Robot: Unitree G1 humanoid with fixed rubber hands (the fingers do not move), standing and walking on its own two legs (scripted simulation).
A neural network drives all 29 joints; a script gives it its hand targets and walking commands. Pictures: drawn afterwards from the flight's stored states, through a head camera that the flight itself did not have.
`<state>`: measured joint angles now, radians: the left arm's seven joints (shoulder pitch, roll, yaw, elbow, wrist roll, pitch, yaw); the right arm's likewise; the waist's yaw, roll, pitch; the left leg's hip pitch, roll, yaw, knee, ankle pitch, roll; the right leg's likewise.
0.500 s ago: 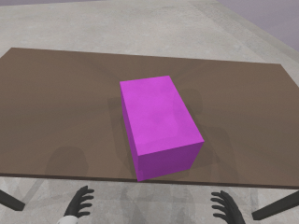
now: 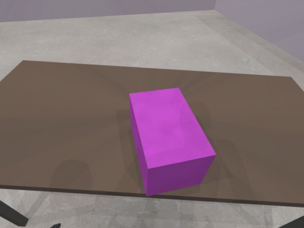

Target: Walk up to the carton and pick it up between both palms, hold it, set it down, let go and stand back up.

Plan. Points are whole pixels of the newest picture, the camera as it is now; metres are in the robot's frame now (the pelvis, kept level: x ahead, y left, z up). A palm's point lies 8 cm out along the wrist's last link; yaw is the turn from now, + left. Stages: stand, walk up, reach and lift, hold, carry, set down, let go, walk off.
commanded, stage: stand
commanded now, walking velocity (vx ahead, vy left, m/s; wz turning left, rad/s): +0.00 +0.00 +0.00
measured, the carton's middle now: (163, 137) +0.40 -0.02 -0.01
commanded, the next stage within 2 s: none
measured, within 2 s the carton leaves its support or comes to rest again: neither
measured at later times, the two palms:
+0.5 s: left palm out of the picture +0.07 +0.30 -0.11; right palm out of the picture +0.06 -0.28 -0.10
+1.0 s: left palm out of the picture +0.05 +0.29 -0.11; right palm out of the picture +0.04 -0.29 -0.11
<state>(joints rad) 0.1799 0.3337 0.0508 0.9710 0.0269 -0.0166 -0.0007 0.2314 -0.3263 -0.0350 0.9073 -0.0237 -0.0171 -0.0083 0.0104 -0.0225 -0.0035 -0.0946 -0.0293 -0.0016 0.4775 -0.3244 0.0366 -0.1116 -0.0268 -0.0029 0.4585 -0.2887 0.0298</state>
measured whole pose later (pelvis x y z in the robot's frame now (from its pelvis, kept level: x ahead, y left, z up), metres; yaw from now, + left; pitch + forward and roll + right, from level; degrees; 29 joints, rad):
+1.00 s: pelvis -0.02 +0.00 +0.01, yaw +0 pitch -5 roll +0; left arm 0.12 0.33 0.03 1.10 0.02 -0.02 0.01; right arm 0.15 -0.32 -0.03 1.08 -0.02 -0.02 -0.01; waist 0.00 -0.02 0.06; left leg -0.04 -0.05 -0.01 0.33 -0.21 0.04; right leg -0.06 -0.04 -0.01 0.34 -0.19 0.04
